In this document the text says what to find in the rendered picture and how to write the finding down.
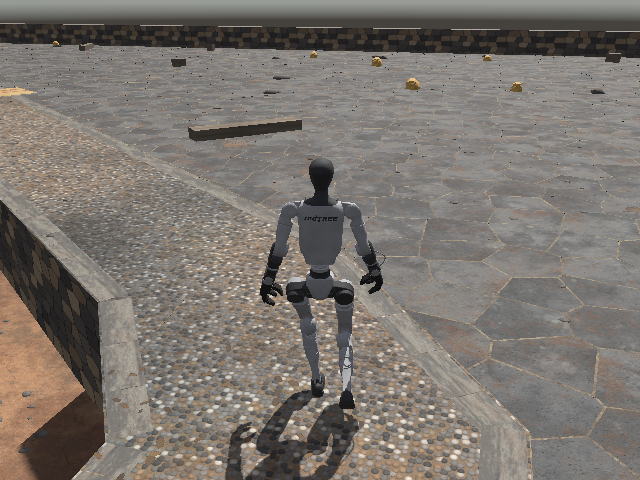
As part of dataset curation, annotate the robot right hand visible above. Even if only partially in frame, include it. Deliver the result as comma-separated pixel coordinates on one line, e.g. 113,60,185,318
360,273,383,294

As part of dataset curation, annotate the left robot forearm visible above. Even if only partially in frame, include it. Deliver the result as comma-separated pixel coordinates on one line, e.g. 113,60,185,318
262,242,283,285

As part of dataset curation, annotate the robot left hand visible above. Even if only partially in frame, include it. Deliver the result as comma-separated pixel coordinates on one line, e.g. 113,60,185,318
260,281,283,306

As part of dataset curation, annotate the right robot upper arm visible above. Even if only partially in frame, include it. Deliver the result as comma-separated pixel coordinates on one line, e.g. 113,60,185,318
342,202,372,256

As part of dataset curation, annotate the right robot forearm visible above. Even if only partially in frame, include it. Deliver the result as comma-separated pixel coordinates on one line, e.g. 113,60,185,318
362,240,381,277

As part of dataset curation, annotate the right robot thigh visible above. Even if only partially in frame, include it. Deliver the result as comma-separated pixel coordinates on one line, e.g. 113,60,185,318
334,279,354,347

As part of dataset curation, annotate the robot torso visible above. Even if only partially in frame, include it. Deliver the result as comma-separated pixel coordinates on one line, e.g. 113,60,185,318
297,196,344,300

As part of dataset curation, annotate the left robot upper arm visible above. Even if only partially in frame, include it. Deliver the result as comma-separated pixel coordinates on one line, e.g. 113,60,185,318
272,201,300,258

